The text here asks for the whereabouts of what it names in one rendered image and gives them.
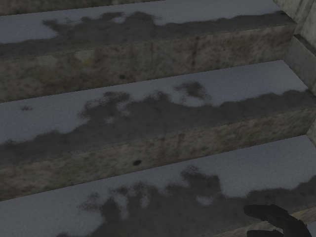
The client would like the robot right hand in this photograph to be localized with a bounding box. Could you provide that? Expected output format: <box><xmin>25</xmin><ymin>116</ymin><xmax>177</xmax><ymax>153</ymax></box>
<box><xmin>243</xmin><ymin>203</ymin><xmax>312</xmax><ymax>237</ymax></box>

